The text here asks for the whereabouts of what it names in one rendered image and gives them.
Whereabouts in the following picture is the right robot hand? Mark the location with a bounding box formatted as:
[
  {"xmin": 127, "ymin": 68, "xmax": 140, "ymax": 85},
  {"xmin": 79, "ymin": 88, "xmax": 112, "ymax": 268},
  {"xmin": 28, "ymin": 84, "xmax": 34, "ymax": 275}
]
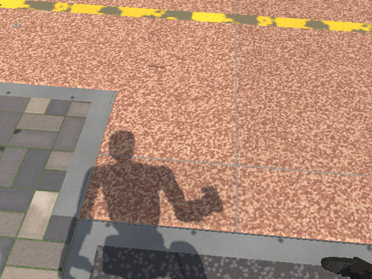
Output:
[{"xmin": 321, "ymin": 257, "xmax": 372, "ymax": 279}]

